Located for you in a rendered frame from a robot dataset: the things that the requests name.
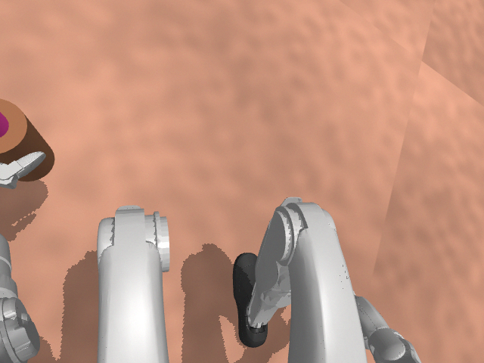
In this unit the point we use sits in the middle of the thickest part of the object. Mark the right robot foot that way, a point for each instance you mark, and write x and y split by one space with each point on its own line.
243 283

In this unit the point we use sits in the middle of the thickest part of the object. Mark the left robot hand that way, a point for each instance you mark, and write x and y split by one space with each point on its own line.
9 174

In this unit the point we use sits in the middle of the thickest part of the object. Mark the bottle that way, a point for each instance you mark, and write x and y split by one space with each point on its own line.
18 137

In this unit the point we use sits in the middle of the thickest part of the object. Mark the left robot arm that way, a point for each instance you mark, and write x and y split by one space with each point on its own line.
19 339

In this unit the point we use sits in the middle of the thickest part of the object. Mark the right robot hand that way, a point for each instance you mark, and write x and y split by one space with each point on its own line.
371 320

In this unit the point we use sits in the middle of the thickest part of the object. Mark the right robot arm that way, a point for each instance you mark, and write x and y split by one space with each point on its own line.
389 346

